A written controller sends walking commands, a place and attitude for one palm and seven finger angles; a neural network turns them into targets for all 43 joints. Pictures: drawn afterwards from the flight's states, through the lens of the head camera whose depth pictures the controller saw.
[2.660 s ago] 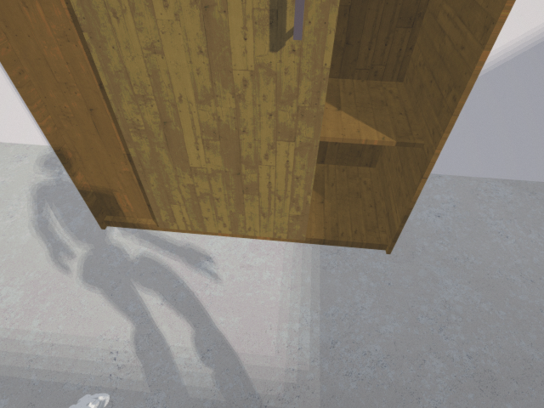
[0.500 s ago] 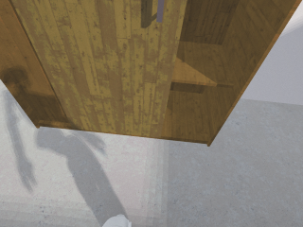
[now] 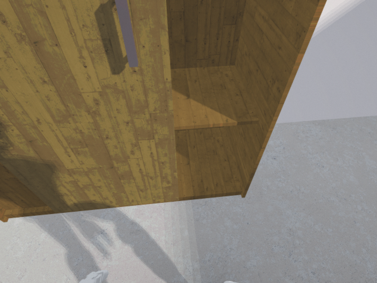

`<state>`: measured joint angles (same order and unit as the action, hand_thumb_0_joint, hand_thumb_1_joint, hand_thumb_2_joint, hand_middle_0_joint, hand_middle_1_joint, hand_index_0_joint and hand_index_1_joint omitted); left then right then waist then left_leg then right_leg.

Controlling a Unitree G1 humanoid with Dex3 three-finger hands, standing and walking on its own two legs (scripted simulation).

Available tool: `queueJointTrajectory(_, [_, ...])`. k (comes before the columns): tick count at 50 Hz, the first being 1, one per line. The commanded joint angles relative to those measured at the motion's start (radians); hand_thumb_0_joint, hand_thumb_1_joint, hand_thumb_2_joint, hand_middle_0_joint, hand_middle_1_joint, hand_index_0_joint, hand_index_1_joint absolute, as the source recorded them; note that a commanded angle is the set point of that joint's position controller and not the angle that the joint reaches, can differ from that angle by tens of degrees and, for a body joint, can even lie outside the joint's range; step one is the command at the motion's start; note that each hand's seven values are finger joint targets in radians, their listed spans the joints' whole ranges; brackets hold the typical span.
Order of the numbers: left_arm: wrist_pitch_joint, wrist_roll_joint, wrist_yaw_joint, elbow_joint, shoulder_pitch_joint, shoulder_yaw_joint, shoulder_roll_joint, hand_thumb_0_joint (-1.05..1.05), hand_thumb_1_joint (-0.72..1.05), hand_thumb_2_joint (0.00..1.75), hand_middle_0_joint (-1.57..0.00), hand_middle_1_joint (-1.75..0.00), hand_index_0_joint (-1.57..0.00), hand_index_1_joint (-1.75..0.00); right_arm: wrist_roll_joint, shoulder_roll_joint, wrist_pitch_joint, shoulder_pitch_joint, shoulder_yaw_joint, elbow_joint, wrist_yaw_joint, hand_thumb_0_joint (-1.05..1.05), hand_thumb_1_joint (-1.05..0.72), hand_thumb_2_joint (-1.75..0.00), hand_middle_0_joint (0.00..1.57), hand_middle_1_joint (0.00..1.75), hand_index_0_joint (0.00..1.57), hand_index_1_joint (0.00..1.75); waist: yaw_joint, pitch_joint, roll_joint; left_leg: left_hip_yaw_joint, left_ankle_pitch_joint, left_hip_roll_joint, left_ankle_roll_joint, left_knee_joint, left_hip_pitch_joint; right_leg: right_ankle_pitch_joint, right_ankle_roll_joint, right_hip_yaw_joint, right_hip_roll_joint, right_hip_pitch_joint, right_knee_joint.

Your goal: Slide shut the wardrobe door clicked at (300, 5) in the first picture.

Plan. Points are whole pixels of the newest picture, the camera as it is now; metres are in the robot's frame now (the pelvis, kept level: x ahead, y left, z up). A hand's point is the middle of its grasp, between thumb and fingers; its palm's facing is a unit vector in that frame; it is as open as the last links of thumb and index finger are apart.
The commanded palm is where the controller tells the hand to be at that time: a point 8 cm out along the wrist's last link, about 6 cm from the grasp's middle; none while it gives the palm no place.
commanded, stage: take the last steps up to it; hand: left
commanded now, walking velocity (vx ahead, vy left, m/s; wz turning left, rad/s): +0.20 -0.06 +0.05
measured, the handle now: (127, 28) +0.60 +0.13 +0.24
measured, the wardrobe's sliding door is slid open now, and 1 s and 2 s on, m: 0.37 0.37 0.37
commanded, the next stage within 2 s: come to a stop and stand still in 0.12 s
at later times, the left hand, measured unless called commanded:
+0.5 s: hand out of the picture +0.11 +0.15 -0.18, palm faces +0.10 -0.98 -0.16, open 7.4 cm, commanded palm none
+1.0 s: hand out of the picture +0.13 +0.11 -0.17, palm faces +0.09 -0.98 -0.20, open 7.3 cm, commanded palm none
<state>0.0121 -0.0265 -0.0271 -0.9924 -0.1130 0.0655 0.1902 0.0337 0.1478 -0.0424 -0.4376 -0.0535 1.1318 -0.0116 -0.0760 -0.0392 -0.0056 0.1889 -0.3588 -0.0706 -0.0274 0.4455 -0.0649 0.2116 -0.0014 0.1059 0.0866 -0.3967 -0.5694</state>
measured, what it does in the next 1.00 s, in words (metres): walks ahead: right foot, then left foot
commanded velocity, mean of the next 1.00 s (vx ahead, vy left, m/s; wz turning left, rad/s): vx -0.06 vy -0.01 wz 0.01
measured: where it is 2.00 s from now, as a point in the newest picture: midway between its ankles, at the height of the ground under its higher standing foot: outside the picture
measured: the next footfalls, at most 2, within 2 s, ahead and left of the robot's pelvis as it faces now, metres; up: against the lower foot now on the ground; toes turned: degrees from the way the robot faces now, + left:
right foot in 0.02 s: +0.13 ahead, -0.13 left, +0.00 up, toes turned -7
left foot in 0.34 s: +0.20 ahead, +0.09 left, +0.00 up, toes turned +9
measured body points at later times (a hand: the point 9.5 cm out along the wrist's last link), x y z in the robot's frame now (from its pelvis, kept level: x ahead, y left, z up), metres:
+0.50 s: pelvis +0.13 -0.01 +0.00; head +0.15 +0.01 +0.45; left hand +0.10 +0.20 -0.17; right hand +0.22 -0.24 -0.14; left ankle +0.16 +0.08 -0.73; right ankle +0.08 -0.13 -0.71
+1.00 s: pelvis +0.09 -0.07 +0.00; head +0.10 -0.06 +0.45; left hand +0.12 +0.17 -0.16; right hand +0.11 -0.30 -0.15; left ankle +0.08 +0.06 -0.73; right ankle +0.11 -0.16 -0.73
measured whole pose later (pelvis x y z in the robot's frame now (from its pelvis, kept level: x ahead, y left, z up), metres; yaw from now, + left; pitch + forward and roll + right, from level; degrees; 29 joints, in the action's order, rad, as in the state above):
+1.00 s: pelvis +0.09 -0.07 +0.00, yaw +2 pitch -1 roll +0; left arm -0.01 0.00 0.03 -1.07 -0.22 0.02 0.17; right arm 0.01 0.16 0.02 -0.24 -0.02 1.12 -0.03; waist 0.00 -0.03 -0.01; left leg 0.03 -0.29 -0.03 -0.01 0.49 -0.19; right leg 0.25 0.03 0.09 0.00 -0.23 -0.50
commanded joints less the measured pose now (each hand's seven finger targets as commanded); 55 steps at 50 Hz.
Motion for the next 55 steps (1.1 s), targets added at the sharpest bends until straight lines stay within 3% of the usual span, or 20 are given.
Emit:
queueJointTrajectory(1, [0.045,-0.003,0.025,-0.083,-0.405,0.051,0.232,0.00,0.90,0.90,-0.20,-0.30,-0.20,-0.30,-0.022,0.046,-0.021,-0.010,0.004,-0.078,0.003,0.00,-0.90,-0.90,0.20,0.30,0.20,0.30,0.187,0.189,-0.323,0.001,-0.199,0.027,0.038,0.557,-0.531,-0.023,0.179,-0.449,0.319,0.675,0.241])
queueJointTrajectory(3, [0.039,0.010,0.039,-0.070,-0.328,0.040,0.199,0.00,0.90,0.90,-0.20,-0.30,-0.20,-0.30,-0.020,0.083,-0.009,0.100,-0.010,-0.099,0.001,0.00,-0.90,-0.90,0.20,0.30,0.20,0.30,0.178,0.119,-0.219,-0.147,-0.181,-0.025,0.065,0.796,-0.589,0.043,0.231,-0.448,0.324,0.485,0.322])
queueJointTrajectory(5, [0.041,0.009,0.048,-0.039,-0.204,0.012,0.104,0.00,0.90,0.90,-0.20,-0.30,-0.20,-0.30,-0.011,0.063,0.003,0.109,-0.010,-0.087,0.004,0.00,-0.90,-0.90,0.20,0.30,0.20,0.30,0.108,0.015,-0.069,-0.165,-0.052,-0.073,0.052,0.759,-0.533,-0.011,0.197,-0.275,0.255,0.287,0.346])
queueJointTrajectory(9, [0.050,-0.003,0.056,-0.028,-0.157,-0.002,0.048,0.00,0.90,0.90,-0.20,-0.30,-0.20,-0.30,-0.005,-0.001,0.031,0.022,0.000,-0.066,0.007,0.00,-0.90,-0.90,0.20,0.30,0.20,0.30,0.031,-0.025,-0.104,-0.119,-0.007,-0.067,0.028,0.526,-0.371,-0.141,0.181,-0.109,0.190,0.099,0.368])
queueJointTrajectory(12, [0.045,0.000,0.053,-0.042,-0.186,-0.008,0.069,0.00,0.90,0.90,-0.20,-0.30,-0.20,-0.30,-0.009,-0.010,0.023,0.064,0.012,-0.082,0.009,0.00,-0.90,-0.90,0.20,0.30,0.20,0.30,0.054,-0.004,-0.082,-0.089,0.017,-0.029,0.026,0.340,-0.317,-0.210,0.187,-0.109,0.170,0.142,0.333])
queueJointTrajectory(15, [0.028,0.017,0.061,-0.060,-0.176,-0.022,0.050,0.00,0.90,0.90,-0.20,-0.30,-0.20,-0.30,-0.018,0.000,0.015,0.051,0.035,-0.044,-0.009,0.00,-0.90,-0.90,0.20,0.30,0.20,0.30,0.043,0.043,-0.066,-0.105,0.258,-0.008,0.007,0.030,-0.120,-0.370,0.115,-0.054,0.094,0.174,0.191])
queueJointTrajectory(18, [0.005,0.019,0.074,-0.072,-0.257,-0.033,0.017,0.00,0.90,0.90,-0.20,-0.30,-0.20,-0.30,-0.023,0.126,0.011,0.085,0.020,-0.055,-0.024,0.00,-0.90,-0.90,0.20,0.30,0.20,0.30,0.078,0.050,0.116,-0.222,0.902,-0.187,0.089,0.000,-0.015,-0.080,0.008,-0.038,0.001,0.156,0.108])
queueJointTrajectory(20, [-0.019,0.022,0.078,-0.080,-0.262,-0.030,0.055,0.00,0.90,0.90,-0.20,-0.30,-0.20,-0.30,-0.032,0.142,0.022,0.140,0.016,-0.060,-0.040,0.00,-0.90,-0.90,0.20,0.30,0.20,0.30,0.084,0.018,0.271,-0.279,1.050,-0.232,0.153,-0.076,-0.048,0.144,-0.020,-0.021,-0.021,0.156,-0.012])
queueJointTrajectory(22, [-0.033,0.020,0.074,-0.079,-0.258,-0.026,0.070,0.00,0.90,0.90,-0.20,-0.30,-0.20,-0.30,-0.028,0.158,0.031,0.176,0.005,-0.078,-0.048,0.00,-0.90,-0.90,0.20,0.30,0.20,0.30,0.085,0.012,0.230,-0.285,1.067,-0.255,0.196,-0.094,-0.015,0.289,-0.016,-0.062,-0.019,0.084,-0.154])
queueJointTrajectory(27, [-0.044,0.011,0.069,-0.038,-0.245,-0.007,0.047,0.00,0.90,0.90,-0.20,-0.30,-0.20,-0.30,-0.017,0.206,0.056,0.238,-0.035,-0.123,-0.046,0.00,-0.90,-0.90,0.20,0.30,0.20,0.30,0.075,0.140,0.117,-0.258,0.962,-0.278,0.234,-0.035,0.073,0.310,-0.017,-0.102,-0.034,-0.004,-0.315])
queueJointTrajectory(31, [-0.042,0.008,0.068,-0.031,-0.288,-0.008,0.023,0.00,0.90,0.90,-0.20,-0.30,-0.20,-0.30,-0.014,0.190,0.061,0.305,-0.039,-0.148,-0.027,0.00,-0.90,-0.90,0.20,0.30,0.20,0.30,0.101,0.138,0.141,-0.212,0.642,-0.230,0.180,-0.036,-0.078,0.164,-0.015,-0.067,-0.031,0.128,-0.117])
queueJointTrajectory(33, [-0.031,0.000,0.069,-0.036,-0.321,-0.007,0.048,0.00,0.90,0.90,-0.20,-0.30,-0.20,-0.30,-0.022,0.162,0.064,0.307,-0.034,-0.149,-0.015,0.00,-0.90,-0.90,0.20,0.30,0.20,0.30,0.122,0.094,0.020,-0.186,0.316,-0.144,0.110,0.035,-0.219,-0.028,-0.017,-0.081,-0.017,0.241,0.121])
queueJointTrajectory(34, [-0.021,-0.009,0.072,-0.020,-0.284,-0.006,0.108,0.00,0.90,0.90,-0.20,-0.30,-0.20,-0.30,-0.030,0.102,0.069,0.289,-0.027,-0.158,-0.009,0.00,-0.90,-0.90,0.20,0.30,0.20,0.30,0.098,0.056,-0.167,-0.118,0.075,-0.024,0.044,0.142,-0.281,-0.069,0.026,-0.272,0.117,0.191,0.246])
queueJointTrajectory(35, [-0.019,-0.007,0.067,0.003,-0.219,-0.005,0.165,0.00,0.90,0.90,-0.20,-0.30,-0.20,-0.30,-0.030,0.067,0.079,0.299,-0.020,-0.175,0.000,0.00,-0.90,-0.90,0.20,0.30,0.20,0.30,0.082,0.003,-0.262,-0.103,-0.097,0.046,0.017,0.236,-0.279,-0.055,0.108,-0.357,0.243,0.071,0.323])
queueJointTrajectory(37, [-0.018,-0.006,0.070,0.015,-0.166,-0.008,0.146,0.00,0.90,0.90,-0.20,-0.30,-0.20,-0.30,-0.022,0.071,0.097,0.319,-0.018,-0.172,-0.002,0.00,-0.90,-0.90,0.20,0.30,0.20,0.30,0.082,-0.025,-0.240,-0.178,-0.122,0.035,0.031,0.401,-0.263,0.005,0.167,-0.375,0.225,-0.020,0.346])
queueJointTrajectory(42, [-0.008,0.000,0.066,0.005,-0.150,-0.011,0.128,0.00,0.90,0.90,-0.20,-0.30,-0.20,-0.30,-0.029,0.065,0.073,0.236,-0.001,-0.112,-0.006,0.00,-0.90,-0.90,0.20,0.30,0.20,0.30,0.076,0.000,-0.137,-0.166,-0.059,0.030,0.019,0.293,-0.245,-0.180,0.163,-0.229,0.147,0.126,0.259])
queueJointTrajectory(45, [-0.006,0.015,0.067,-0.024,-0.157,-0.015,0.117,0.00,0.90,0.90,-0.20,-0.30,-0.20,-0.30,-0.027,0.057,0.052,0.168,0.018,-0.074,-0.016,0.00,-0.90,-0.90,0.20,0.30,0.20,0.30,0.064,0.033,-0.091,-0.182,0.134,0.016,0.023,-0.030,-0.104,-0.152,0.106,-0.217,0.110,0.143,0.202])
queueJointTrajectory(47, [-0.006,0.024,0.061,-0.038,-0.176,-0.027,0.074,0.00,0.90,0.90,-0.20,-0.30,-0.20,-0.30,-0.022,0.096,0.035,0.187,0.025,-0.060,-0.023,0.00,-0.90,-0.90,0.20,0.30,0.20,0.30,0.101,0.015,0.048,-0.282,0.293,-0.077,0.056,-0.100,-0.110,-0.062,0.033,-0.156,0.014,0.154,0.193])
queueJointTrajectory(49, [-0.006,0.023,0.061,-0.066,-0.164,-0.028,0.074,0.00,0.90,0.90,-0.20,-0.30,-0.20,-0.30,-0.020,0.099,0.023,0.184,0.032,-0.038,-0.026,0.00,-0.90,-0.90,0.20,0.30,0.20,0.30,0.103,0.046,0.126,-0.279,0.312,-0.075,0.057,-0.119,-0.155,-0.109,0.021,-0.133,0.010,0.251,0.182])
queueJointTrajectory(55, [-0.007,0.021,0.057,-0.109,-0.184,-0.039,0.073,0.00,0.90,0.90,-0.20,-0.30,-0.20,-0.30,-0.020,0.081,0.032,0.138,0.038,-0.011,-0.024,0.00,-0.90,-0.90,0.20,0.30,0.20,0.30,0.100,-0.038,0.042,-0.247,0.088,-0.034,0.041,-0.175,-0.196,0.025,0.022,-0.153,0.018,0.244,0.268])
